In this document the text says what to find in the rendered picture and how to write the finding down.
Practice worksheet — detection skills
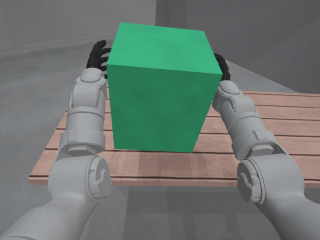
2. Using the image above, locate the carton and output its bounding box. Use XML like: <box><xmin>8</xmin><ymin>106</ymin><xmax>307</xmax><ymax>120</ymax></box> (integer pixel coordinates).
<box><xmin>106</xmin><ymin>22</ymin><xmax>223</xmax><ymax>153</ymax></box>

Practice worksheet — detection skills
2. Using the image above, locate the robot right upper arm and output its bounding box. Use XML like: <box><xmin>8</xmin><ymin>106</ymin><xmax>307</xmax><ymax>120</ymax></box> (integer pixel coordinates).
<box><xmin>237</xmin><ymin>153</ymin><xmax>320</xmax><ymax>240</ymax></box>

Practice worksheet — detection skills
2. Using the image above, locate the robot left upper arm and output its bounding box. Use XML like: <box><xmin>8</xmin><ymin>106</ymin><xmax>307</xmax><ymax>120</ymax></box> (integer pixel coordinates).
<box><xmin>0</xmin><ymin>155</ymin><xmax>112</xmax><ymax>240</ymax></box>

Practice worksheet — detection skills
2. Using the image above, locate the right robot hand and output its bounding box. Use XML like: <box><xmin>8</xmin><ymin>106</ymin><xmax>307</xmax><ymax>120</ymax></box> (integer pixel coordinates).
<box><xmin>214</xmin><ymin>53</ymin><xmax>231</xmax><ymax>81</ymax></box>

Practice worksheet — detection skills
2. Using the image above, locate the left robot hand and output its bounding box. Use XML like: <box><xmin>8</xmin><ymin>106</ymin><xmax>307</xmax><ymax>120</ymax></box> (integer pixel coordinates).
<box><xmin>86</xmin><ymin>40</ymin><xmax>112</xmax><ymax>79</ymax></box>

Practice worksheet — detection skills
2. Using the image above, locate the table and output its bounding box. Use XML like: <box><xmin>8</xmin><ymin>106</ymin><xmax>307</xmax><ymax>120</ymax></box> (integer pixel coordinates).
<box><xmin>28</xmin><ymin>84</ymin><xmax>320</xmax><ymax>188</ymax></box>

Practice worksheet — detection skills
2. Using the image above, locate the robot left forearm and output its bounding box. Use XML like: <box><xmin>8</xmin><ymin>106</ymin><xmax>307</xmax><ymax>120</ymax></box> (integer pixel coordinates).
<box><xmin>47</xmin><ymin>67</ymin><xmax>108</xmax><ymax>196</ymax></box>

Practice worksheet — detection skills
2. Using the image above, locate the robot right forearm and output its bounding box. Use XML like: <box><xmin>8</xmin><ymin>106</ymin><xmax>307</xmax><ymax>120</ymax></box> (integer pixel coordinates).
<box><xmin>212</xmin><ymin>80</ymin><xmax>305</xmax><ymax>191</ymax></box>

